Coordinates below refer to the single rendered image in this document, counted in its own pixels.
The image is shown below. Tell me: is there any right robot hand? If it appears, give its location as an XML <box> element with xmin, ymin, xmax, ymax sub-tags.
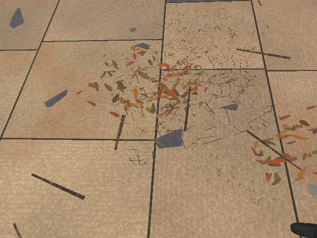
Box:
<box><xmin>290</xmin><ymin>222</ymin><xmax>317</xmax><ymax>238</ymax></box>

